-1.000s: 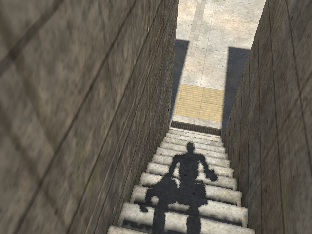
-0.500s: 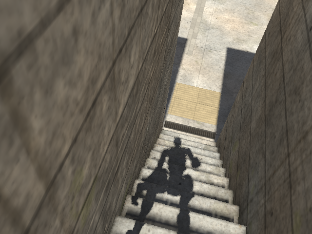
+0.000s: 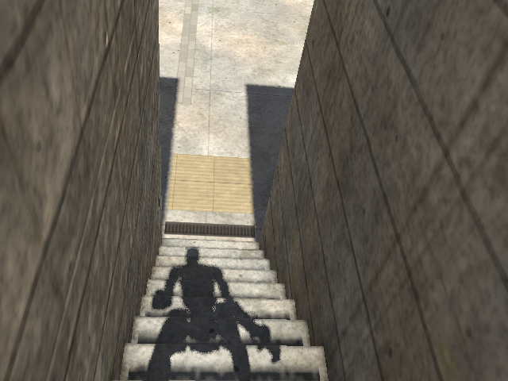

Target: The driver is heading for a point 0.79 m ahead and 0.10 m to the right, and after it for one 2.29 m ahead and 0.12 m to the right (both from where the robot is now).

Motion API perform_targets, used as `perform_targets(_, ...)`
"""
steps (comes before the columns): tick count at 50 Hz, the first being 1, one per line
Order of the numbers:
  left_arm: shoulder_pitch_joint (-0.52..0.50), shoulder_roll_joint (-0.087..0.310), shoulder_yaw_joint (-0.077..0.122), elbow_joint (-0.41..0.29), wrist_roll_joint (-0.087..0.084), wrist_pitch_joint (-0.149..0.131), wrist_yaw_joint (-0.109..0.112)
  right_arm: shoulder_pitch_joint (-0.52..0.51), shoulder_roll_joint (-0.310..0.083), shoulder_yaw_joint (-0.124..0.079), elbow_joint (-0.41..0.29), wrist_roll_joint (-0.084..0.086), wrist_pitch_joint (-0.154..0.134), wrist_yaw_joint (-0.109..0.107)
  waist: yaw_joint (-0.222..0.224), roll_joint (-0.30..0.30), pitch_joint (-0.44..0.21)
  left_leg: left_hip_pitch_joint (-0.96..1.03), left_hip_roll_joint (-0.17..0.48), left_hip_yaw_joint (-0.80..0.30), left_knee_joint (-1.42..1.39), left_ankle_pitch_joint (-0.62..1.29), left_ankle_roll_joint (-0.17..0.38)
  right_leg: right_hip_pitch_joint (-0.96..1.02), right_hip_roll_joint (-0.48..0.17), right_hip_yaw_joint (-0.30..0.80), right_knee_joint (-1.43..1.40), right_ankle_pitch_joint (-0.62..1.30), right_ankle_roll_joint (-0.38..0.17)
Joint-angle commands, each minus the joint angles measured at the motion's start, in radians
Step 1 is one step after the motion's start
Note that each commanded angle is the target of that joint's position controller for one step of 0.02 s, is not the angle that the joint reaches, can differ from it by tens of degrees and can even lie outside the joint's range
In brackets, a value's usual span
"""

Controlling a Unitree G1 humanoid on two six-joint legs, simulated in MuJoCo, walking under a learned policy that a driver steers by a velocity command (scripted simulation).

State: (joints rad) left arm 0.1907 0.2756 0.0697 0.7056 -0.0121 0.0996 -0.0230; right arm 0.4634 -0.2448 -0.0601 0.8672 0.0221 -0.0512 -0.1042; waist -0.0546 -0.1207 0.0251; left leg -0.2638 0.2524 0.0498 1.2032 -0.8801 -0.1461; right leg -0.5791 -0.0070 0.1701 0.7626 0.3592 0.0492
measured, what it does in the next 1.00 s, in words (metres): goes down: right foot 0.21 m lower, then left foot 0.21 m lower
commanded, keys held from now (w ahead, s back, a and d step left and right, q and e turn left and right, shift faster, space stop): w+e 0.40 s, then w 0.08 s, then w+q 0.52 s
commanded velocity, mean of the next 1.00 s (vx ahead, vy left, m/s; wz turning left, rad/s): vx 0.50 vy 0.00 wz -0.15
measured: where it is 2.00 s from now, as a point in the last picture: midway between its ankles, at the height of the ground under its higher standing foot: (250, 378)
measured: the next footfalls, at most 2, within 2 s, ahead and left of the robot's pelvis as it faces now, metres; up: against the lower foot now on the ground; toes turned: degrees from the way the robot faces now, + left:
right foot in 0.08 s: +0.14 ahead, -0.17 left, -0.21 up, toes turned +5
left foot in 0.64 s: +0.38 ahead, -0.05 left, -0.41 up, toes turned -19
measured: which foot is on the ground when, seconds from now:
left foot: down 0.00-0.08, up 0.10-0.62, down 0.64-0.96, up 0.98-1.00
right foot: up 0.00-0.06, down 0.08-0.62, up 0.64-0.94, down 0.96-1.00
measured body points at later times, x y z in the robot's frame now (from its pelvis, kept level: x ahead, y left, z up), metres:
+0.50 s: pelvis +0.25 -0.12 -0.16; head +0.23 -0.19 +0.29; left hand +0.22 +0.14 -0.26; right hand +0.39 -0.39 -0.27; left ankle +0.42 +0.02 -0.85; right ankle +0.10 -0.17 -0.83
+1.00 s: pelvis +0.56 -0.23 -0.49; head +0.56 -0.28 -0.04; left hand +0.64 +0.03 -0.59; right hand +0.45 -0.47 -0.65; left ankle +0.40 -0.04 -0.95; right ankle +0.58 -0.35 -1.23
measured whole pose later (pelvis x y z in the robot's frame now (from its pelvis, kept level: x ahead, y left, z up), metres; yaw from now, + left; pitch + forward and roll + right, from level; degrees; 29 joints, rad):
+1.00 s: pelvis +0.56 -0.23 -0.49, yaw -3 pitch -1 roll +5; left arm 0.33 0.25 0.03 0.85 0.03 -0.09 -0.04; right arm 0.52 -0.22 -0.08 1.01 0.06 0.02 -0.06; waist -0.02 0.02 0.01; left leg -0.36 -0.25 -0.19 1.83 -0.90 0.02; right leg -0.30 -0.07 0.09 0.57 -0.14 0.01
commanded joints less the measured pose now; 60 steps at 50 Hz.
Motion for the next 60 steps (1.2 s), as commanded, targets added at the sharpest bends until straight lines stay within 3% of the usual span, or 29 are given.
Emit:
perform_targets(1, -0.099, 0.045, 0.015, -0.057, -0.019, -0.019, -0.008, 0.022, -0.207, -0.055, 0.012, 0.002, 0.039, 0.034, -0.072, 0.418, 0.209, -0.195, 0.065, -0.02, -0.306, 0.453, 0.208, 0.162, -0.006, -0.164, -0.25, -0.303, -0.039)
perform_targets(3, 0.413, 0.18, 0.099, 0.114, 0.004, -0.051, 0.011, -0.098, -0.196, -0.043, 0.05, -0.039, 0.01, 0.035, 0.225, 0.345, -0.041, -0.199, 0.043, 0.036, 0.179, 0.834, 0.139, 0.637, 0.041, -0.268, -0.282, -0.159, -0.068)
perform_targets(4, 0.584, 0.207, 0.101, 0.179, 0.047, -0.073, 0.013, -0.133, -0.143, -0.036, 0.079, -0.035, 0.002, 0.025, 0.336, 0.118, 0.002, -0.314, -0.082, 0.087, 0.797, 0.32, 0.073, 0.689, -0.013, -0.166, -0.439, -0.04, -0.122)
perform_targets(5, 0.567, 0.252, 0.078, 0.204, 0.067, -0.093, 0.01, -0.128, 0.042, 0.01, 0.062, -0.078, -0.013, 0.015, 0.266, -0.188, 0.139, -0.716, -0.184, 0.053, 1.189, -0.088, 0.051, 0.733, -0.058, -0.085, -0.204, 0.489, -0.119)
perform_targets(6, 0.538, 0.229, 0.061, 0.23, 0.034, -0.109, -0.001, 0.095, 0.062, 0.004, 0.02, -0.013, -0.049, 0.017, 0.091, -0.214, -0.04, -0.797, -0.203, -0.105, 1.076, -0.003, 0.052, 0.803, -0.106, 0.18, -0.115, 0.463, -0.242)
perform_targets(7, 0.512, 0.215, 0.078, 0.25, -0.005, -0.103, -0.019, 0.062, -0.014, -0.014, -0.033, 0.04, -0.063, -0.002, 0.083, -0.146, -0.116, -0.8, -0.197, -0.127, 0.945, 0.055, 0.033, 0.748, -0.228, 0.516, -0.319, -0.133, -0.358)
perform_targets(9, 0.255, 0.128, 0.044, 0.143, -0.003, -0.116, -0.016, -0.095, -0.123, -0.043, -0.027, 0.019, -0.053, -0.016, 0.071, 0.189, -0.091, -0.715, -0.129, -0.168, 0.746, 0.311, 0.087, 0.572, -0.223, 0.509, -0.384, -0.57, -0.334)
perform_targets(12, 0.33, 0.119, 0.033, 0.219, 0.009, -0.153, 0.007, -0.168, -0.105, -0.048, -0.084, 0.01, -0.049, 0.03, 0.024, -0.027, -0.06, -0.848, -0.147, -0.267, 0.42, 0.559, 0.102, 0.473, -0.233, 0.643, -0.237, -0.64, -0.381)
perform_targets(14, 0.325, 0.012, -0.012, 0.207, 0.002, -0.141, 0.065, -0.344, -0.099, -0.051, -0.147, -0.025, -0.027, 0.045, 0.041, 0.059, -0.027, -0.733, -0.186, -0.252, 0.037, 0.782, 0.031, 0.356, -0.149, 0.543, -0.257, -0.514, -0.351)
perform_targets(17, 0.38, 0.091, 0.007, 0.208, -0.038, -0.145, 0.131, -0.283, -0.168, -0.072, -0.145, -0.021, -0.025, 0.094, 0.01, 0.005, -0.085, -0.583, -0.223, -0.262, -0.215, 1.157, 0.081, 0.341, -0.045, 0.365, -0.117, -0.256, -0.238)
perform_targets(20, 0.453, -0.063, -0.04, 0.238, -0.045, -0.121, 0.168, -0.463, -0.006, -0.025, -0.2, -0.064, -0.037, 0.146, 0.1, 0.027, -0.025, -0.252, -0.313, -0.141, -0.486, 1.594, 0.137, 0.074, 0.07, 0.248, -0.104, -0.451, -0.165)
perform_targets(27, 0.473, -0.06, -0.052, 0.225, -0.05, -0.099, 0.171, -0.534, 0.025, -0.017, -0.266, -0.05, -0.061, 0.166, 0.176, 0.076, 0.095, -0.348, -0.346, -0.08, -0.635, 1.219, 0.124, 0.289, 0.091, 0.301, 0.248, -0.279, -0.181)
perform_targets(30, 0.393, -0.03, -0.052, 0.209, -0.013, -0.081, 0.146, -0.234, -0.007, -0.035, -0.156, -0.035, -0.072, 0.168, 0.062, 0.0, 0.054, -0.062, -0.296, -0.165, -0.936, 1.145, 0.204, 0.256, 0.061, 0.24, 0.582, 0.217, -0.137)
perform_targets(31, 0.208, 0.029, -0.039, 0.182, -0.002, -0.091, 0.129, 0.221, -0.047, -0.06, -0.009, -0.042, -0.05, 0.172, -0.187, 0.091, -0.004, 0.501, -0.263, -0.118, -0.855, 1.406, 0.27, -0.227, 0.079, 0.121, 1.027, 0.16, -0.058)
perform_targets(32, 0.147, 0.015, -0.034, 0.132, 0.04, -0.105, 0.12, 0.47, -0.046, -0.048, 0.088, -0.042, -0.003, 0.148, -0.252, 0.333, 0.046, 0.816, -0.031, -0.286, -1.033, 1.661, 0.452, -0.666, 0.238, -0.061, 1.672, -1.027, 0.055)
perform_targets(34, 0.336, 0.021, -0.049, 0.052, 0.041, -0.163, 0.079, 0.304, -0.121, -0.023, 0.058, -0.037, 0.001, 0.125, -0.038, 0.404, -0.239, 1.135, 0.16, -0.49, -0.522, 2.088, 0.596, -0.943, 0.026, 0.041, 1.632, -1.319, 0.111)
perform_targets(36, 0.267, -0.015, -0.055, 0.097, 0.007, -0.171, 0.077, 0.116, -0.147, -0.039, 0.039, -0.007, 0.027, 0.076, 0.059, 0.025, -0.061, 0.58, 0.015, -0.438, -0.626, 1.479, 0.527, -0.839, -0.046, -0.047, 1.33, -1.045, 0.059)
perform_targets(37, 0.132, -0.01, -0.054, 0.046, -0.045, -0.158, 0.097, -0.028, -0.178, -0.054, 0.013, -0.013, 0.024, 0.046, 0.138, 0.068, 0.057, 0.258, 0.057, -0.58, -0.729, 1.082, 0.491, -0.756, -0.138, 0.064, 0.97, -0.841, 0.026)
perform_targets(39, -0.1, 0.037, -0.052, -0.008, 0.06, -0.178, 0.096, -0.197, -0.108, -0.032, -0.071, 0.03, 0.01, 0.006, 0.134, -0.215, 0.129, -0.575, -0.321, -0.293, -0.746, 0.866, 0.339, 0.176, -0.086, -0.087, 0.072, -0.083, 0.003)
perform_targets(41, 0.335, 0.017, -0.027, 0.176, 0.035, -0.206, 0.045, -0.217, -0.063, -0.03, -0.031, 0.006, 0.0, 0.006, 0.237, 0.066, -0.03, -0.618, -0.37, -0.288, -0.477, 0.824, 0.332, 0.585, -0.058, -0.049, 0.152, 0.423, -0.014)
perform_targets(44, 0.102, -0.02, -0.048, 0.056, 0.03, -0.163, 0.047, -0.023, -0.006, -0.013, 0.039, 0.047, 0.038, -0.003, 0.041, 0.18, 0.025, -0.089, -0.402, -0.252, -0.275, 0.538, 0.274, 0.349, -0.03, -0.057, -0.481, 0.355, 0.04)
perform_targets(45, 0.146, 0.006, -0.044, 0.065, 0.039, -0.171, 0.031, -0.008, -0.023, -0.022, 0.057, 0.004, 0.05, -0.011, 0.046, 0.18, -0.032, -0.032, -0.413, -0.285, -0.106, 0.52, 0.259, 0.411, -0.047, -0.023, -0.438, 0.541, 0.04)
perform_targets(47, 0.551, 0.124, 0.013, 0.194, 0.059, -0.159, -0.004, -0.108, -0.008, -0.01, 0.111, 0.009, 0.073, 0.008, 0.254, 0.393, -0.152, -0.068, -0.436, -0.304, 0.356, 0.746, 0.21, 0.697, -0.18, 0.0, -0.341, 0.483, 0.0)
perform_targets(48, 0.685, 0.174, 0.02, 0.232, 0.075, -0.169, -0.018, -0.079, 0.086, 0.009, 0.101, 0.035, 0.059, 0.037, 0.306, 0.18, -0.14, -0.207, -0.553, -0.276, 0.868, 0.23, 0.143, 0.78, -0.29, 0.073, -0.272, 0.528, -0.089)
perform_targets(49, 0.671, 0.209, 0.023, 0.319, 0.056, -0.188, -0.047, 0.32, 0.162, 0.001, 0.119, 0.064, 0.045, 0.075, 0.061, -0.242, -0.089, -0.593, -0.53, -0.322, 1.046, -0.169, 0.145, 0.924, -0.436, 0.208, 0.027, 0.925, -0.231)
perform_targets(50, 0.66, 0.234, 0.027, 0.315, 0.001, -0.169, -0.053, 0.387, 0.137, 0.007, 0.123, 0.04, 0.054, 0.083, 0.037, -0.366, -0.081, -0.756, -0.448, -0.355, 1.129, -0.131, 0.147, 0.906, -0.502, 0.31, 0.042, 0.865, -0.247)
perform_targets(52, 0.538, 0.172, 0.0, 0.282, -0.017, -0.142, -0.049, 0.133, 0.04, -0.014, 0.074, 0.051, 0.095, 0.097, 0.07, 0.09, -0.007, -0.81, -0.387, -0.284, 1.106, 0.129, 0.165, 0.661, -0.451, 0.238, -0.035, 0.423, -0.233)
perform_targets(56, 0.304, 0.099, -0.052, 0.233, 0.025, -0.136, 0.072, -0.144, 0.042, 0.023, -0.172, 0.026, 0.211, 0.051, 0.007, 0.019, 0.212, -0.764, -0.324, -0.323, 0.721, 0.619, 0.127, 0.1, -0.415, 0.144, -0.248, -0.096, -0.19)
perform_targets(60, 0.095, 0.12, -0.048, 0.114, 0.021, -0.137, 0.123, -0.119, -0.006, -0.02, -0.212, 0.001, 0.156, 0.086, -0.053, -0.042, 0.18, -0.501, -0.328, -0.241, 0.304, 1.096, 0.009, -0.043, -0.278, -0.097, -0.02, -0.235, -0.141)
